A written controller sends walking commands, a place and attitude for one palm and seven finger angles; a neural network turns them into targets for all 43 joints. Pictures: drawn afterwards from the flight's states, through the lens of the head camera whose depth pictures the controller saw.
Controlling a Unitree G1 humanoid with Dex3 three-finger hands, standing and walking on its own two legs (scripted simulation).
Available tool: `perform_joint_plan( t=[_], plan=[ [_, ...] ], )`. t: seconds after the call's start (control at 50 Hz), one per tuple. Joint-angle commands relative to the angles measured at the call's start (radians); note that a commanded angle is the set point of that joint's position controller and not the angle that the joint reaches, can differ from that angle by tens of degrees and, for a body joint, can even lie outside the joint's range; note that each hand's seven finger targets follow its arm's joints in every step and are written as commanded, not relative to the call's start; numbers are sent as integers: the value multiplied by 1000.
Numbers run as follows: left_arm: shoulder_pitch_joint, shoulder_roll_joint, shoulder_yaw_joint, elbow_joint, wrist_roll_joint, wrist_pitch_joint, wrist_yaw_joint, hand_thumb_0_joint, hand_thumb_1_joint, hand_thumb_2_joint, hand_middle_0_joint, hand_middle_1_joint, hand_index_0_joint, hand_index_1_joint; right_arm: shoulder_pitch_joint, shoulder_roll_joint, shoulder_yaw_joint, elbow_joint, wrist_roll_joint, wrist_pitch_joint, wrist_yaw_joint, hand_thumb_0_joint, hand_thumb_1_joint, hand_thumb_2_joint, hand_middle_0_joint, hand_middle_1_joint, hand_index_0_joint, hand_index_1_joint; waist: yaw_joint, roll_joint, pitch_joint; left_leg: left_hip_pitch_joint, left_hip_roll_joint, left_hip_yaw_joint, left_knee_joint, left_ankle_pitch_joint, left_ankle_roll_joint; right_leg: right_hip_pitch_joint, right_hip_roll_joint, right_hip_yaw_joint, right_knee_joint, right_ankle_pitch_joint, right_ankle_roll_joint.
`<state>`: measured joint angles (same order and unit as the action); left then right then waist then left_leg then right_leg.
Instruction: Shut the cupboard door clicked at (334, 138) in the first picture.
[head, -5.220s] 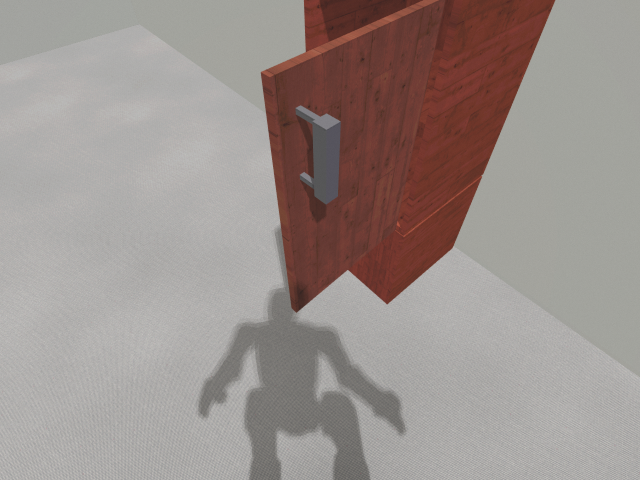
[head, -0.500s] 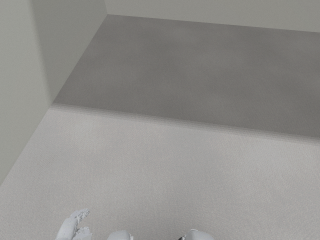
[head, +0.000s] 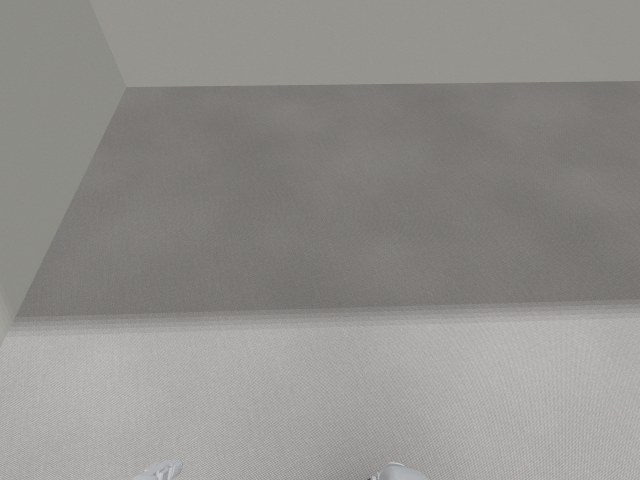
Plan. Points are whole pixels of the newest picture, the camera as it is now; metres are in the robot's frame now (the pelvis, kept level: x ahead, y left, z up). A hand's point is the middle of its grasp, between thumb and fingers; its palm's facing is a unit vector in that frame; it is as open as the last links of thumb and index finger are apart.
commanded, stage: walk around to get in front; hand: left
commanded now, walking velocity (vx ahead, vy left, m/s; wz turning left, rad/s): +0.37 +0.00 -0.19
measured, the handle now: out of the picture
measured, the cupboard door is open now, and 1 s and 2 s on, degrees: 93 93 93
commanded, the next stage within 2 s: walk to a spot facing it in 0.24 s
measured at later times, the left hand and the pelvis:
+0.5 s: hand (218, 378) +0.29 +0.18 -0.18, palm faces +0.02 -0.98 -0.18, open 7.3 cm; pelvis +0.25 -0.01 +0.00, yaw +0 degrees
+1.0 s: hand (216, 336) +0.37 +0.20 -0.19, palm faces +0.32 -0.91 -0.25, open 7.3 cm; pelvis +0.38 -0.02 -0.02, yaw +18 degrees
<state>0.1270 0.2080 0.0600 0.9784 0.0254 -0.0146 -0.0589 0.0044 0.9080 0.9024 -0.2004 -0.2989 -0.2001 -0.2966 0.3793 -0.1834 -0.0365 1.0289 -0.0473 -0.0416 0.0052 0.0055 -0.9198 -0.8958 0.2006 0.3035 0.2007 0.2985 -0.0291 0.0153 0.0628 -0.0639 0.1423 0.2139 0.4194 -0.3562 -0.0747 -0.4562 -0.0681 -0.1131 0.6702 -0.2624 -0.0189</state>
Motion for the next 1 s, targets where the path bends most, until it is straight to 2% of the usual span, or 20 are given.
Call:
perform_joint_plan(
  t=[0.0, 0.02, 0.06, 0.14, 0.28, 0.32, 0.34, 0.36, 0.44, 0.54, 0.56, 0.58, 0.6, 0.62, 0.7, 0.82, 0.88, 0.92, 0.96, 0.98],
  plan=[
    [324, 181, 55, 47, 15, -42, 27, 0, 900, 900, -200, -300, -200, -300, -37, -111, -19, -62, 28, -11, 7, 0, -900, -900, 200, 300, 200, 300, 181, -206, -157, -433, 0, 80, 424, 177, 50, 632, -144, 287, -226, -129, -123],
    [403, 280, 79, 65, -2, -41, 43, 0, 900, 900, -200, -300, -200, -300, -77, -77, -14, -107, 40, -15, 8, 0, -900, -900, 200, 300, 200, 300, 196, -393, -186, -624, -84, -10, 719, -261, 35, 695, -371, 671, -438, -205, -238],
    [283, 209, 65, 48, -17, -33, 62, 0, 900, 900, -200, -300, -200, -300, -174, -99, -29, -104, 33, -12, 8, 0, -900, -900, 200, 300, 200, 300, 142, -144, -29, -699, 8, -167, 832, -124, 48, 524, -343, 572, -465, -189, -240],
    [129, 93, 23, 21, 0, -54, 67, 0, 900, 900, -200, -300, -200, -300, -91, -50, -20, -47, 19, 11, 7, 0, -900, -900, 200, 300, 200, 300, 16, -185, -33, -444, 37, -161, 554, -32, 25, 249, -233, 232, -456, 113, -155],
    [125, 112, 30, 51, -9, -55, 48, 0, 900, 900, -200, -300, -200, -300, 19, -73, -31, -7, 15, -19, 15, 0, -900, -900, 200, 300, 200, 300, -50, 13, -54, -35, -64, -62, 65, 197, 32, 142, -111, 114, -260, -10, -84],
    [156, 16, 4, 15, -18, -51, 41, 0, 900, 900, -200, -300, -200, -300, 217, -253, -69, 32, -4, -28, -7, 0, -900, -900, 200, 300, 200, 300, -109, 372, -184, 208, 298, -571, -129, 103, 199, -117, 78, -28, 284, -270, 2],
    [86, 41, 2, -10, -10, -57, 45, 0, 900, 900, -200, -300, -200, -300, 224, -245, -64, 32, 0, -15, -18, 0, -900, -900, 200, 300, 200, 300, -118, 244, -164, 198, 348, -650, -137, 254, 278, -176, 59, 73, 474, -316, -9],
    [40, 47, 0, -17, -9, -59, 49, 0, 900, 900, -200, -300, -200, -300, 164, -215, -55, 14, 3, -15, -20, 0, -900, -900, 200, 300, 200, 300, -91, 135, -93, 118, 321, -582, -112, 415, 288, -220, 12, 97, 550, -263, -1],
    [57, -3, -10, 11, -10, -32, 44, 0, 900, 900, -200, -300, -200, -300, 14, -124, -18, 5, 13, -30, -38, 0, -900, -900, 200, 300, 200, 300, 1, 151, -39, -83, 164, -314, -88, 795, 211, -33, -30, 74, 274, -159, 54],
    [161, 33, 9, 31, -12, -25, 51, 0, 900, 900, -200, -300, -200, -300, -113, -168, -42, -28, 29, 9, -32, 0, -900, -900, 200, 300, 200, 300, 66, 80, -130, -215, 65, -271, 43, 485, 144, 311, 33, -10, -163, 103, 66],
    [197, 92, 23, 34, -6, -34, 59, 0, 900, 900, -200, -300, -200, -300, -133, -134, -38, -44, 37, 15, -24, 0, -900, -900, 200, 300, 200, 300, 84, -55, -143, -352, -1, -231, 124, 285, 93, 461, -69, 99, -255, 205, 46],
    [242, 196, 46, 38, 2, -36, 72, 0, 900, 900, -200, -300, -200, -300, -149, -77, -28, -68, 39, 23, -16, 0, -900, -900, 200, 300, 200, 300, 111, -323, -136, -512, -128, -100, 331, -98, 25, 526, -337, 346, -363, 327, -40],
    [244, 221, 45, 30, -5, -30, 74, 0, 900, 900, -200, -300, -200, -300, -165, -100, -38, -80, 34, 39, -15, 0, -900, -900, 200, 300, 200, 300, 118, -341, -136, -504, -107, -156, 571, -300, 23, 455, -454, 407, -394, 382, -141],
    [192, 207, 39, 5, -3, -23, 77, 0, 900, 900, -200, -300, -200, -300, -149, -92, -41, -78, 35, 47, -8, 0, -900, -900, 200, 300, 200, 300, 92, -265, -104, -504, -91, -183, 684, -261, 28, 377, -429, 350, -399, 257, -153],
    [157, 103, 17, -6, -5, -29, 93, 0, 900, 900, -200, -300, -200, -300, -207, -47, -28, -72, 32, 61, 2, 0, -900, -900, 200, 300, 200, 300, 56, -226, -60, -575, -59, -140, 641, -136, 1, 486, -295, 46, -268, 859, -69],
    [133, 161, 34, -42, -2, -25, 90, 0, 900, 900, -200, -300, -200, -300, -233, -43, -18, -109, 31, 64, 21, 0, -900, -900, 200, 300, 200, 300, 42, -204, -106, -400, -131, -22, 279, 12, 26, 494, -272, -77, -150, 924, -39],
    [69, 185, 38, -78, -12, -21, 83, 0, 900, 900, -200, -300, -200, -300, -89, -132, -44, -106, 19, 59, 20, 0, -900, -900, 200, 300, 200, 300, -56, -141, -192, -89, -134, -37, 79, 309, 69, 341, -253, -123, 103, 746, 20],
    [30, 83, 11, -160, -27, -8, 76, 0, 900, 900, -200, -300, -200, -300, 37, -335, -88, -102, 22, 49, 1, 0, -900, -900, 200, 300, 200, 300, -114, 323, -315, 188, 322, -644, 21, 1117, 345, -97, -23, -27, 592, -433, 115],
    [-32, 111, 16, -203, -14, 19, 85, 0, 900, 900, -200, -300, -200, -300, -43, -316, -86, -134, 26, 56, -10, 0, -900, -900, 200, 300, 200, 300, -74, 50, -199, 30, 314, -591, -30, 653, 356, -153, -60, 101, 649, -340, 105],
    [-46, 100, 19, -173, -8, 24, 84, 0, 900, 900, -200, -300, -200, -300, -105, -284, -82, -144, 22, 52, -18, 0, -900, -900, 200, 300, 200, 300, -50, 119, -161, -47, 238, -561, -50, 555, 306, -156, -66, 111, 621, -280, 110]
  ],
)
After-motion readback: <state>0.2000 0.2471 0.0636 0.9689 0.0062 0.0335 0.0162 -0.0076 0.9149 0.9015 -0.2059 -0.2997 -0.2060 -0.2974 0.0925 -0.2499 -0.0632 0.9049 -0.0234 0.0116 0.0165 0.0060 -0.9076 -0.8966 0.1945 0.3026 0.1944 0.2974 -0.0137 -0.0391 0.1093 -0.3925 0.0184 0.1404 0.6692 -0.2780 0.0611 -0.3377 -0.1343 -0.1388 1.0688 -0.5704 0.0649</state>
